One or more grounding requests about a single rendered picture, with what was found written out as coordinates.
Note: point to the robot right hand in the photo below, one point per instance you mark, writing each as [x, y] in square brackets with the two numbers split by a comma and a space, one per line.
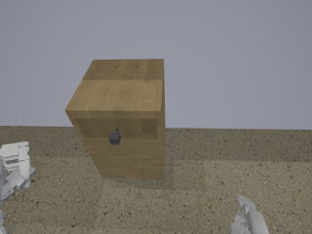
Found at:
[252, 223]

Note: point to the handle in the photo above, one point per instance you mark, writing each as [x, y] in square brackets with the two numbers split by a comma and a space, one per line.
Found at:
[115, 138]

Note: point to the robot left hand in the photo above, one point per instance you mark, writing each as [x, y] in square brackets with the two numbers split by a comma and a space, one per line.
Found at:
[14, 158]

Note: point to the drawer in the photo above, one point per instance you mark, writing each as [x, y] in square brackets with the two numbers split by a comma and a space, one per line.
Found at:
[129, 128]

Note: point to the cabinet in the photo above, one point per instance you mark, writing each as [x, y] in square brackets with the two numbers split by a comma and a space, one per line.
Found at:
[123, 88]

